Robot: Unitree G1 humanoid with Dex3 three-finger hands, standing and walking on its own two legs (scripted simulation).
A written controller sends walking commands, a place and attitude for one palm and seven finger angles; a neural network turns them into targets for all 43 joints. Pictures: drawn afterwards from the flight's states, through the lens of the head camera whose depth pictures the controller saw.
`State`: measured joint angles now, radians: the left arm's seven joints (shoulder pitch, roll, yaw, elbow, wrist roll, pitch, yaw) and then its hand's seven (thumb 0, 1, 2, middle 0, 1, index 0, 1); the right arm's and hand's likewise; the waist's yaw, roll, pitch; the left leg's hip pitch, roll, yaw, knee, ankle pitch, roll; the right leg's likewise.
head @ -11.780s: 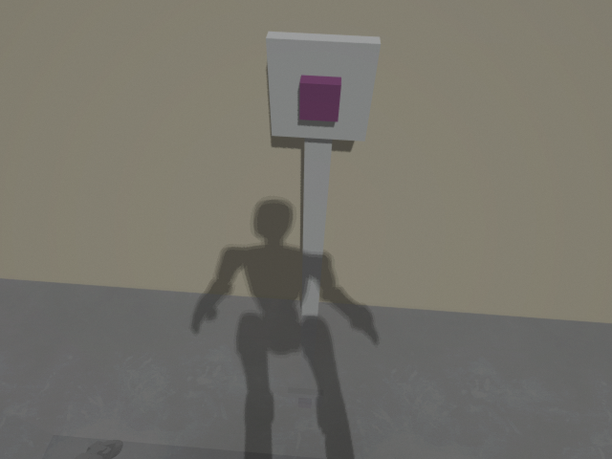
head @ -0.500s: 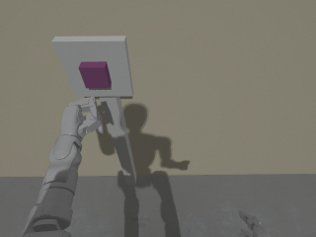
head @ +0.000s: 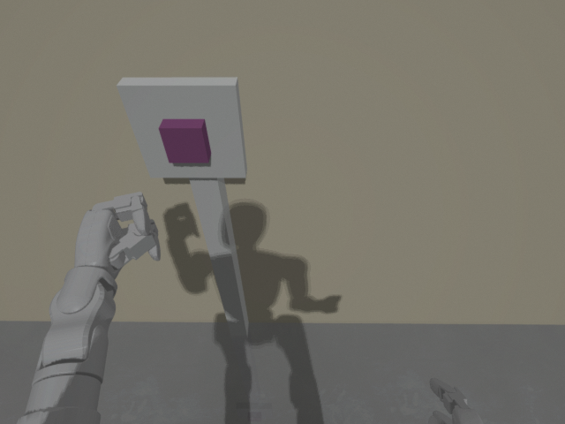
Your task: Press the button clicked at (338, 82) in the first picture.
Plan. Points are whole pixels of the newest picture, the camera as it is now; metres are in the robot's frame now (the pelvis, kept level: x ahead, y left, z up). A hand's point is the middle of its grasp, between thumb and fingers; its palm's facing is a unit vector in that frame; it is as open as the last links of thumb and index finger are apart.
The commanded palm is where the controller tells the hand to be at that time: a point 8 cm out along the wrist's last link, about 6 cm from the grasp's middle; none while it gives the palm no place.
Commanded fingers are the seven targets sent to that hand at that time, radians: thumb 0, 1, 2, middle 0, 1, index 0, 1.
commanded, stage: draw the hand back to the body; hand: left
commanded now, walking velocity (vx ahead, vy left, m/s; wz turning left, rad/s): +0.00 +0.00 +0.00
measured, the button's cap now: (186, 140) +0.54 +0.21 +0.14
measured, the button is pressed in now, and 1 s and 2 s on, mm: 0 0 0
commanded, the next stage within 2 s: step back with the hand held close in 1.10 s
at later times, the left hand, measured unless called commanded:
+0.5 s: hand (94, 274) +0.24 +0.23 +0.16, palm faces +0.35 -0.89 -0.28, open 3.1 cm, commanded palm +0.19 +0.27 +0.17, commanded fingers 0.00 0.90 0.90 -1.30 -1.50 -1.30 -1.50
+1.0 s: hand (49, 311) +0.18 +0.25 +0.17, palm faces +0.44 -0.82 -0.37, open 3.1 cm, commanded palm +0.14 +0.28 +0.19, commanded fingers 0.00 0.90 0.90 -1.30 -1.50 -1.30 -1.50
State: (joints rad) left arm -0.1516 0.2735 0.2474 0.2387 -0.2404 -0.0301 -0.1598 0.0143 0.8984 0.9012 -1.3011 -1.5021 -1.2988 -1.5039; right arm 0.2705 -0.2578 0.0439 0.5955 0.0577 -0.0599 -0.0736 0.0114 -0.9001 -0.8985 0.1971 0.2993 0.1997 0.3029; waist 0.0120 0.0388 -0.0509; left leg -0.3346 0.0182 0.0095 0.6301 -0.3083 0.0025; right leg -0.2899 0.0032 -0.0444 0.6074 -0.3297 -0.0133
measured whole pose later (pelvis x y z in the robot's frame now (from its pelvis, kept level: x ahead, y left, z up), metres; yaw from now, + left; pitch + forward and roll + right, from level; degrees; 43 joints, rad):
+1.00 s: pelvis +0.02 +0.00 +0.02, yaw +1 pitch -5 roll +0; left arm 0.54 0.31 0.28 -0.47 -0.05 -0.09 0.11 0.01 0.89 0.90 -1.31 -1.50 -1.31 -1.50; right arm 0.18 -0.22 0.03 0.62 -0.01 -0.07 -0.09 0.01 -0.90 -0.90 0.20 0.30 0.20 0.30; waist 0.08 0.06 0.01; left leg -0.09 0.01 0.00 0.41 -0.24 0.00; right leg -0.03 0.00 -0.05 0.37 -0.25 -0.01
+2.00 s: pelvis -0.09 +0.04 +0.00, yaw +2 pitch -1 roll -4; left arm 0.60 0.38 0.35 -0.62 -0.02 -0.23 0.17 0.01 0.88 0.90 -1.31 -1.50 -1.31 -1.50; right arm 0.22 -0.22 0.01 0.58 -0.01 -0.04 -0.09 0.01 -0.90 -0.90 0.20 0.30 0.20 0.30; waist 0.00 0.00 0.02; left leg -0.45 0.00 -0.01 0.63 -0.15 0.05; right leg -0.38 0.00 -0.05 0.62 -0.27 0.03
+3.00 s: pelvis -0.26 +0.04 +0.01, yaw +1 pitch -1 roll -1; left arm 0.63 0.43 0.37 -0.63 -0.02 -0.21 0.16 0.01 0.89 0.90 -1.31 -1.50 -1.31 -1.50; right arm 0.27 -0.12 0.06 0.61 -0.02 -0.15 -0.04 0.01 -0.90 -0.90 0.20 0.30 0.20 0.30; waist -0.04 -0.05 -0.04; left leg -0.26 0.03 0.01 0.51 -0.25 -0.01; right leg -0.31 0.02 -0.09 0.61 -0.38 0.01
